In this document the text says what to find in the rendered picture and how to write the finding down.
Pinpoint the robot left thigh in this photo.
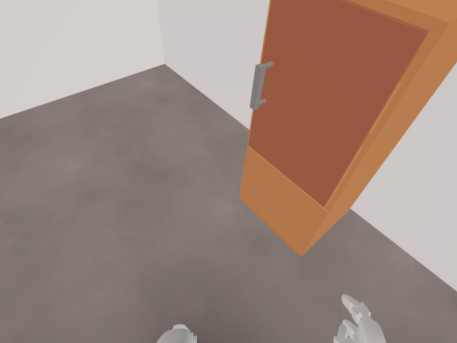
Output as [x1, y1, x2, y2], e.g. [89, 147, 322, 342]
[157, 329, 197, 343]

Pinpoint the robot left shin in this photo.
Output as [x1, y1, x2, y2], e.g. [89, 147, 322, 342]
[173, 324, 189, 331]

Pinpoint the right robot hand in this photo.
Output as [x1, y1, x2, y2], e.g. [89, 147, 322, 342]
[333, 294, 386, 343]

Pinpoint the handle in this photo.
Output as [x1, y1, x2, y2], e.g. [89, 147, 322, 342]
[250, 61, 273, 110]

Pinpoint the cupboard door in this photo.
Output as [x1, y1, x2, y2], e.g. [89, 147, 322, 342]
[248, 0, 429, 207]

